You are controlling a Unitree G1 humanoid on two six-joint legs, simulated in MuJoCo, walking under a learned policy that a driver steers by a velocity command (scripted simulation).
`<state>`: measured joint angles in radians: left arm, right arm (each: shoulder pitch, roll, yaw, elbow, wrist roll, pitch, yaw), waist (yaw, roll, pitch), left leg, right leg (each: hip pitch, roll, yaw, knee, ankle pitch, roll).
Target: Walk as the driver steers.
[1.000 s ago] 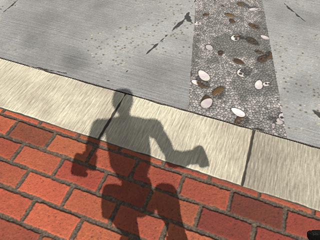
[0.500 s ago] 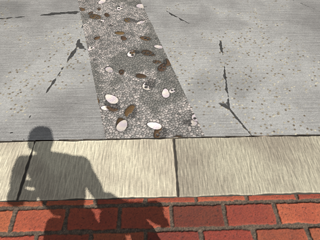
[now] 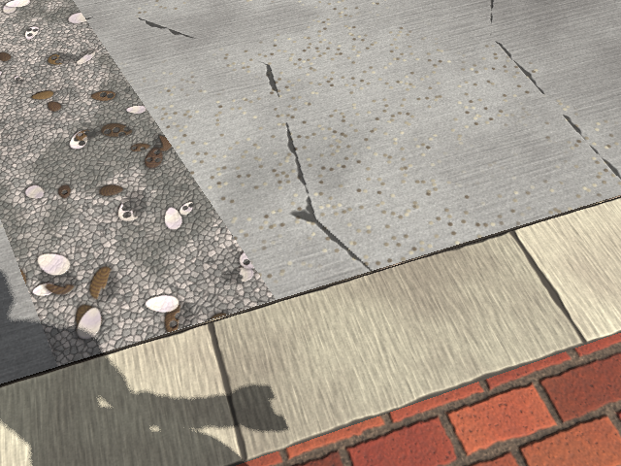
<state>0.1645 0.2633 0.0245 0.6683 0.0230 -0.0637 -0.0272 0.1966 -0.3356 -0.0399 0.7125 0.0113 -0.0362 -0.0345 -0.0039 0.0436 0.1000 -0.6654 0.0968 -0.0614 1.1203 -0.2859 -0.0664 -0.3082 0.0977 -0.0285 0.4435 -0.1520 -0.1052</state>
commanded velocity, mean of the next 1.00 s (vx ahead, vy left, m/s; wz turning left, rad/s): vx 0.03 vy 0.00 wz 0.73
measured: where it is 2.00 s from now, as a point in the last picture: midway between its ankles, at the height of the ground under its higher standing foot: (228, 417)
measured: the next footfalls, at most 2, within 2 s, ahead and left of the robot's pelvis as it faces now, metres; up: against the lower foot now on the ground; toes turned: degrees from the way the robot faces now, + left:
left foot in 0.36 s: +0.14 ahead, +0.16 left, +0.00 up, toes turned +20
right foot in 0.76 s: +0.33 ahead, +0.00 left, +0.00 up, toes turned +47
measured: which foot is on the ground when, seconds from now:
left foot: up 0.00-0.34, down 0.36-0.76, up 0.78-1.00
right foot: down 0.00-0.38, up 0.40-0.74, down 0.76-1.00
